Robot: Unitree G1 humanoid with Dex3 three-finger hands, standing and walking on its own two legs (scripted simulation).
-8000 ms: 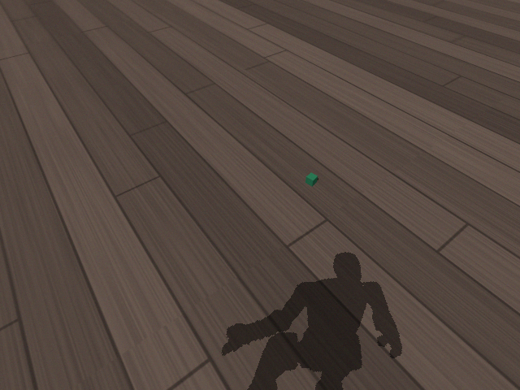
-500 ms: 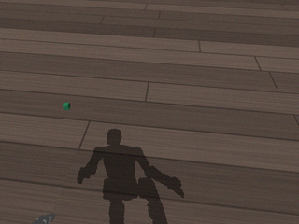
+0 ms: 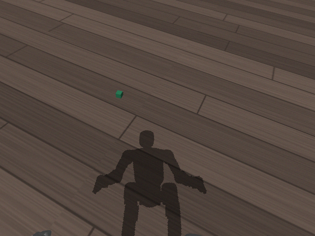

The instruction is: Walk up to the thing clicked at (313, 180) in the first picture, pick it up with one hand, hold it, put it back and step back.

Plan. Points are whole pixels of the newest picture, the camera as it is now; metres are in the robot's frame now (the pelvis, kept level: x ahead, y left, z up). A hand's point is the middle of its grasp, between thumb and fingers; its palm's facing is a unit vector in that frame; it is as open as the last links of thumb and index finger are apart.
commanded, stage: walk up
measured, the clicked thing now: (119, 94) +1.28 +0.31 -0.74
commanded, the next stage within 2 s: stand in 1.36 s
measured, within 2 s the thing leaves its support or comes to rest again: neither
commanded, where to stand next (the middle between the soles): +0.05 -0.01 m, yaw +16 degrees
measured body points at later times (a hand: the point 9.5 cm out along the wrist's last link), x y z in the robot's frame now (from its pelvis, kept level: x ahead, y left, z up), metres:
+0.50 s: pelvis +0.00 -0.02 +0.01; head +0.04 -0.04 +0.45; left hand +0.01 +0.30 -0.09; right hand +0.16 -0.31 -0.12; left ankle -0.02 +0.12 -0.68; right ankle +0.03 -0.15 -0.72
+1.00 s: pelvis -0.02 -0.02 +0.00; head -0.01 -0.01 +0.45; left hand -0.04 +0.30 -0.12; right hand +0.17 -0.28 -0.11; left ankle -0.01 +0.11 -0.72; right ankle +0.03 -0.16 -0.72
